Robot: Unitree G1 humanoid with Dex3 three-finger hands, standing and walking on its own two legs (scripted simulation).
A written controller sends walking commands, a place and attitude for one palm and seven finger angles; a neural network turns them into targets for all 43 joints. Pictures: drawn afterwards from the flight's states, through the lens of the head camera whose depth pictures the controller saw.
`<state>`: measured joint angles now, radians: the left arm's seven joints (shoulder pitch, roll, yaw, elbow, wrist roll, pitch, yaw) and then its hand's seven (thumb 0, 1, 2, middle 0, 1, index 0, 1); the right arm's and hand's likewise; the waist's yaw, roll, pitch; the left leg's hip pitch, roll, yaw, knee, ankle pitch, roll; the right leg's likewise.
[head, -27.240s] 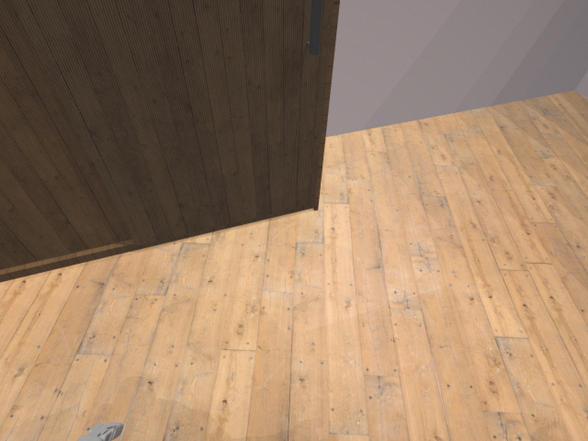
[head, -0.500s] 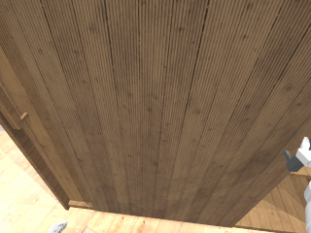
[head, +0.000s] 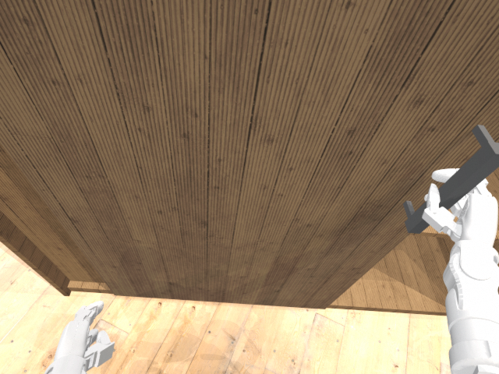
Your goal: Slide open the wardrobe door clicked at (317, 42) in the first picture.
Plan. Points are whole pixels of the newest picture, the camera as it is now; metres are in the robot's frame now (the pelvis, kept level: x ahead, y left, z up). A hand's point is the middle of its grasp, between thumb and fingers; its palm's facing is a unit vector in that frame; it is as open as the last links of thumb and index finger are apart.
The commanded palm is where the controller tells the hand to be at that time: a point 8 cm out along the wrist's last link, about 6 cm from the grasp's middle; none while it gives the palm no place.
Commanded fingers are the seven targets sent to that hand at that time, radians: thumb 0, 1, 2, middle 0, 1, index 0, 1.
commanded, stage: stop walking and hold the door there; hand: right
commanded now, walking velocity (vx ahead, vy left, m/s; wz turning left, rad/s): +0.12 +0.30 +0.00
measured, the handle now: (443, 184) +0.41 -0.28 +0.11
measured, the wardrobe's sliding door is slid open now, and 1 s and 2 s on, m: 0.60 0.61 0.60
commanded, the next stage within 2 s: loosen the grip on the handle in 1.10 s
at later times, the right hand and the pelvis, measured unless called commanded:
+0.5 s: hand (430, 213) +0.36 -0.25 +0.09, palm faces +0.23 +0.96 -0.16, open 5.7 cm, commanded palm +0.33 -0.28 +0.06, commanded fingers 0.00 -0.90 -0.90 0.45 1.40 0.45 1.40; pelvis -0.04 -0.07 -0.01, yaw +0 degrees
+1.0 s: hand (433, 214) +0.36 -0.26 +0.09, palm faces +0.14 +0.98 -0.15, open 5.6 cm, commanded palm +0.33 -0.29 +0.06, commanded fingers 0.00 -0.90 -0.90 0.45 1.40 0.45 1.40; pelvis -0.04 -0.11 +0.00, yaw +2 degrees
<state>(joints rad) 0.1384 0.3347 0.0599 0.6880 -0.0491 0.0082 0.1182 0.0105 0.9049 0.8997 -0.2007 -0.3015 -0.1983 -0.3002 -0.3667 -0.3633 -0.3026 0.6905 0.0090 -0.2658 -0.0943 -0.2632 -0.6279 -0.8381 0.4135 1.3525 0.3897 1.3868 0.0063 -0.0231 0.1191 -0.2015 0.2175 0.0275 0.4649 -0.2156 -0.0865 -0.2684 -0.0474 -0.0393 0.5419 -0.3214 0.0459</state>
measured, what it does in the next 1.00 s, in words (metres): steps to the right: right foot, then left foot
